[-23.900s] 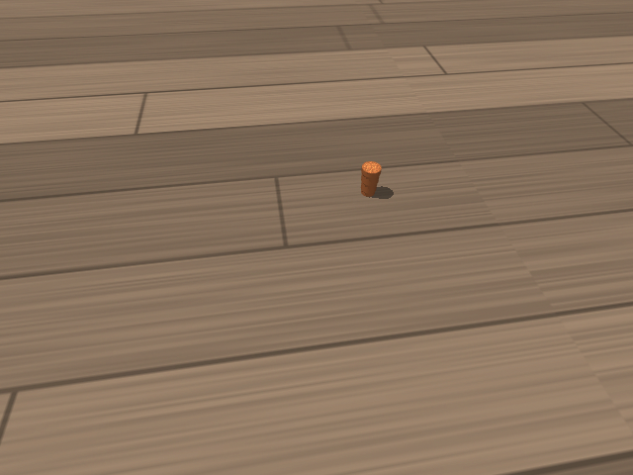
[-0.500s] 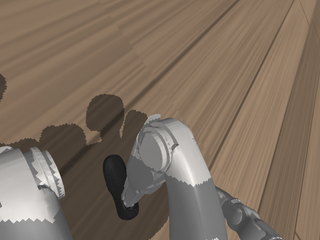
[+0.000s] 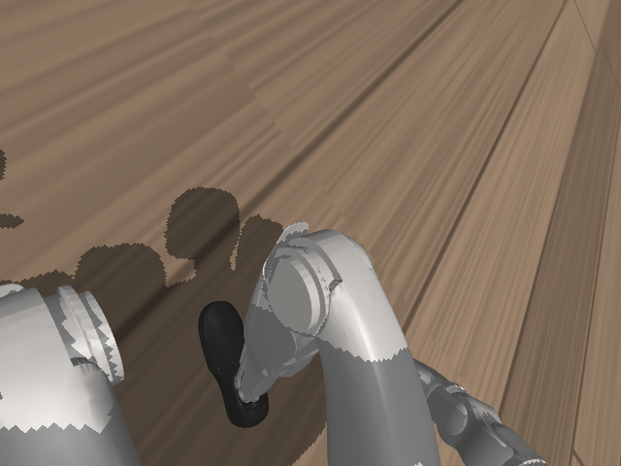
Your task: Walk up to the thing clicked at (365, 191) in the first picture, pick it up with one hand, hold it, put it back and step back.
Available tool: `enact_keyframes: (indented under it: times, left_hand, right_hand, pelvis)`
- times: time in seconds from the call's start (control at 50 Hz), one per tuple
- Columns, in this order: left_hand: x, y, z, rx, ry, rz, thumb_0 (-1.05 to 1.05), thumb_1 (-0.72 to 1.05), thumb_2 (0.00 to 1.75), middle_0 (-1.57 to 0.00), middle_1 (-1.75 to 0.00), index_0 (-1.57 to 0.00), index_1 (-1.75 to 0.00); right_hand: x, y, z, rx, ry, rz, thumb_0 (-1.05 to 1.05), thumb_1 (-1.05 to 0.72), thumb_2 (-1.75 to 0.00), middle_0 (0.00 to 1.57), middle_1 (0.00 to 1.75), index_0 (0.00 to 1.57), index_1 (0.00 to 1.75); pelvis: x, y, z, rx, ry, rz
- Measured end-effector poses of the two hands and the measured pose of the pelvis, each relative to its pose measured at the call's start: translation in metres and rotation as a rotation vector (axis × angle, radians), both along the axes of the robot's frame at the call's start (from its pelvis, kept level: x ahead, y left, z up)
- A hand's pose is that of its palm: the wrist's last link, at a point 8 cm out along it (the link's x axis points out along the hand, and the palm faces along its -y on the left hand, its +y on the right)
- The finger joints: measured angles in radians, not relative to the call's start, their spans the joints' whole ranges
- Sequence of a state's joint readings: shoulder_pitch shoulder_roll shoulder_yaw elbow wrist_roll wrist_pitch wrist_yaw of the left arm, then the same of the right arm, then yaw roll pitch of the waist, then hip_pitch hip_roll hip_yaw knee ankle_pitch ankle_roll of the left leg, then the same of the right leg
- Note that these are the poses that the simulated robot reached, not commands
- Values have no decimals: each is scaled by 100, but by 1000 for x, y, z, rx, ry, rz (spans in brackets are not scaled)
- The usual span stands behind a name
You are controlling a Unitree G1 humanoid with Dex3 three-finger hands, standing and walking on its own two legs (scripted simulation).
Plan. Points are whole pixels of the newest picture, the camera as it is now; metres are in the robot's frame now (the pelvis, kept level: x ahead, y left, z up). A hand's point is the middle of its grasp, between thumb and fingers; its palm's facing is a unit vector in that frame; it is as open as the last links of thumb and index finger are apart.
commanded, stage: withdraw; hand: left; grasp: from the side
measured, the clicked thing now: out of the picture +0.46 +0.29 -0.22
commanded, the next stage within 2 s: rise in 0.22 s
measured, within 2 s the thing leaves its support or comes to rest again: neither
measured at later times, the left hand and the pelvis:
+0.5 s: hand out of the picture +0.40 +0.34 -0.10, palm faces +0.23 -0.96 -0.18, open 17.6 cm; pelvis +0.01 -0.01 +0.03, yaw +4 degrees
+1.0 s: hand out of the picture +0.28 +0.31 +0.10, palm faces +0.27 -0.86 -0.43, open 17.1 cm; pelvis +0.04 -0.02 +0.20, yaw +13 degrees
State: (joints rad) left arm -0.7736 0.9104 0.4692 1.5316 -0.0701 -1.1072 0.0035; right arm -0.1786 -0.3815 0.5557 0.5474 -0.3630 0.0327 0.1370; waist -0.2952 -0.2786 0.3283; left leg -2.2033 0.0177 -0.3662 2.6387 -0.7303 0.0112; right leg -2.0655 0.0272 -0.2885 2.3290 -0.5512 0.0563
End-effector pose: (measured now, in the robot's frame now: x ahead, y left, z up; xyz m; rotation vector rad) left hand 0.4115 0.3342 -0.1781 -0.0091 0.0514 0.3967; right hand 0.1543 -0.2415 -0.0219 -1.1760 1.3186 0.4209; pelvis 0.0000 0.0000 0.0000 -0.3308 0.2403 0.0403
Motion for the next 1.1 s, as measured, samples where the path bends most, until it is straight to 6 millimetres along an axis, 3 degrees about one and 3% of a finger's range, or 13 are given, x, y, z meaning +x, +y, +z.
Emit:
enact_keyframes:
  times: [0.1, 0.2, 0.28, 0.48, 0.54, 0.66, 0.76, 0.88, 0.96, 1.1]
  left_hand:
    - [2, 12, 11, 12, -56, 31, -1, -60, 13, -17, -13, -17, -13]
    - [1, 45, 47, 68, -121, 53, -1, -60, 9, -11, -7, -10, -7]
    - [-10, 64, 72, 104, -67, -12, -1, -61, 7, -9, -5, -8, -5]
    - [-45, 55, 90, 106, 186, -151, -1, -59, 7, -7, -5, -7, -5]
    - [-56, 64, 111, 152, 250, -124, -1, -59, 8, -8, -6, -7, -7]
    - [-83, 97, 175, 271, 352, -10, -1, -54, 9, -8, -7, -7, -7]
    - [-114, 85, 215, 302, 491, 5, -1, -51, 9, -7, -7, -7, -7]
    - [-147, 41, 254, 254, 631, -7, -1, -50, 9, -7, -7, -7, -7]
    - [-161, 21, 289, 215, 676, 17, -1, -49, 9, -7, -8, -7, -7]
    - [-173, 6, 358, 169, 730, 85, -1, -47, 10, -7, -7, -7, -7]
  right_hand:
    - [-1, -2, 0, -4, -10, -16, 0, -91, -90, 21, 30, 21, 30]
    - [-2, -5, -1, 5, -33, -66, 0, -91, -90, 21, 30, 21, 30]
    - [1, -6, -3, 44, -66, -118, 0, -91, -90, 21, 30, 21, 30]
    - [24, 0, -4, 168, -184, -284, 0, -92, -91, 21, 30, 21, 30]
    - [32, 3, -1, 211, -222, -339, 0, -94, -91, 21, 30, 21, 30]
    - [42, 4, -1, 290, -243, -451, 0, -92, -91, 21, 30, 21, 30]
    - [51, 8, 4, 365, -243, -542, 0, -91, -90, 21, 30, 21, 30]
    - [73, 17, 44, 442, -295, -593, 1, -90, -90, 21, 30, 21, 30]
    - [92, 20, 88, 470, -361, -587, 1, -90, -90, 21, 30, 21, 30]
    - [126, 21, 173, 501, -498, -562, 1, -90, -90, 21, 30, 20, 30]
  pelvis:
    - [-1, -1, 0, 5, -2, 0]
    - [0, -2, 3, 17, 17, 8]
    - [2, -2, 8, 29, 57, 18]
    - [6, -5, 26, 72, 151, 43]
    - [8, -7, 36, 87, 189, 54]
    - [13, -9, 59, 121, 272, 76]
    - [18, -9, 88, 154, 332, 91]
    - [25, -14, 140, 191, 350, 101]
    - [32, -18, 181, 210, 343, 114]
    - [51, -19, 250, 230, 303, 134]
